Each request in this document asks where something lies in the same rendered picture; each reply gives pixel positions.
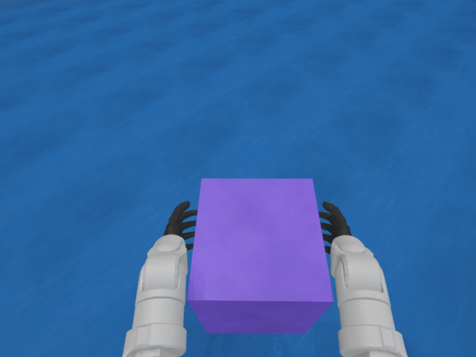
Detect robot left forearm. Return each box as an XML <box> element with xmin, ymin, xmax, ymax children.
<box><xmin>122</xmin><ymin>234</ymin><xmax>188</xmax><ymax>357</ymax></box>

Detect robot right forearm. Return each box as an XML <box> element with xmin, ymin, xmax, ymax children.
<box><xmin>330</xmin><ymin>235</ymin><xmax>408</xmax><ymax>357</ymax></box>

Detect robot left hand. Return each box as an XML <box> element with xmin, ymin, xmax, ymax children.
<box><xmin>164</xmin><ymin>201</ymin><xmax>198</xmax><ymax>251</ymax></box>

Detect carton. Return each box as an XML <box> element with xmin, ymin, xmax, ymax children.
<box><xmin>187</xmin><ymin>178</ymin><xmax>334</xmax><ymax>334</ymax></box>

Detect robot right hand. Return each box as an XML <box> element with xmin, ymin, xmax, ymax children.
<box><xmin>318</xmin><ymin>202</ymin><xmax>352</xmax><ymax>254</ymax></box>

